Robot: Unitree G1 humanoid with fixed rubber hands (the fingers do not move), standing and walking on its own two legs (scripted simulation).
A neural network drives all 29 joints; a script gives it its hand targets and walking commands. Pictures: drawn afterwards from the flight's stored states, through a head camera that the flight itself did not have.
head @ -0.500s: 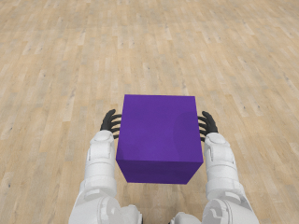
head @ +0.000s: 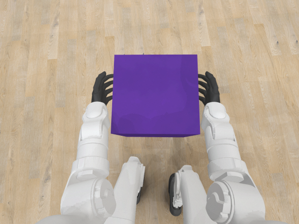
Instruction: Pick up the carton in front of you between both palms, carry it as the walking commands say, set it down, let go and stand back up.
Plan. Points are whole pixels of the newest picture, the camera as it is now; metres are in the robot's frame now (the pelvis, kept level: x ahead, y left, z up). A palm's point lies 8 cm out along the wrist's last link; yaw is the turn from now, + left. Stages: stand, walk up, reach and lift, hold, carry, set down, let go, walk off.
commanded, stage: set down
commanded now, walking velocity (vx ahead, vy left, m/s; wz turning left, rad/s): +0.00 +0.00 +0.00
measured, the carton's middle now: (155, 103) +0.43 +0.05 -0.14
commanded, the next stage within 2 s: none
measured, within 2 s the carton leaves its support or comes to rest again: rests again in 1.60 s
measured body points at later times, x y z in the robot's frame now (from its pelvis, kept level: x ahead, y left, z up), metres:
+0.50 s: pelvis -0.03 +0.01 -0.13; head +0.26 +0.03 +0.21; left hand +0.44 +0.22 -0.23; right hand +0.49 -0.08 -0.23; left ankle +0.08 +0.12 -0.60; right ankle +0.05 -0.10 -0.60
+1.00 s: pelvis -0.04 +0.00 -0.23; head +0.33 +0.03 +0.02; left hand +0.47 +0.24 -0.39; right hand +0.54 -0.06 -0.39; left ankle +0.08 +0.12 -0.60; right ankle +0.05 -0.10 -0.60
